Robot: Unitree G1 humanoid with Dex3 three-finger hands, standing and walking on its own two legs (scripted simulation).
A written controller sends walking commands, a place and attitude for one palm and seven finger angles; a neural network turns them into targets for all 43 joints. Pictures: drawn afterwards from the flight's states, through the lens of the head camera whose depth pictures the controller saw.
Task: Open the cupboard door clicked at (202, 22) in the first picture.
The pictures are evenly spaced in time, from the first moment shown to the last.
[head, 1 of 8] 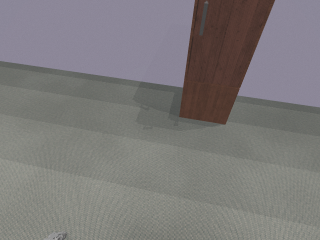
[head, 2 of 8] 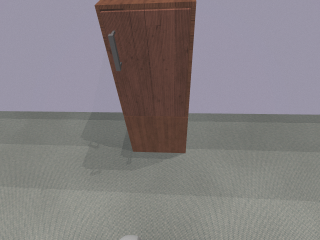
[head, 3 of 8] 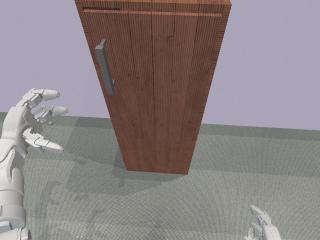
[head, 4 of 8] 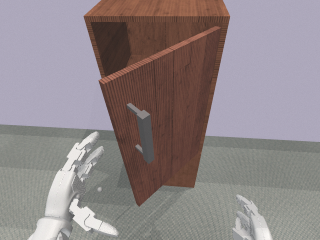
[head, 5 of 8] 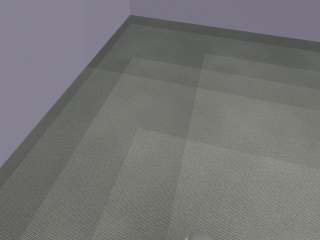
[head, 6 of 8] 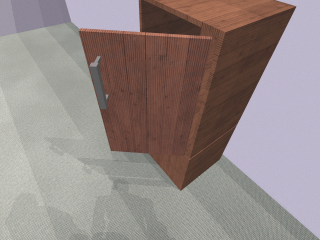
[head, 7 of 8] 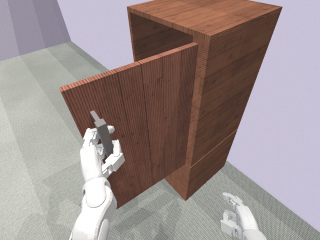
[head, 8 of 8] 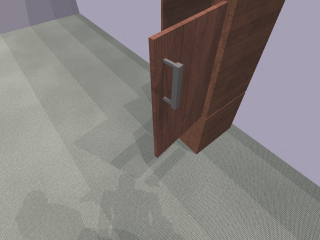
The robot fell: no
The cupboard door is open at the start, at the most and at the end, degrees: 0 99 98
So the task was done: yes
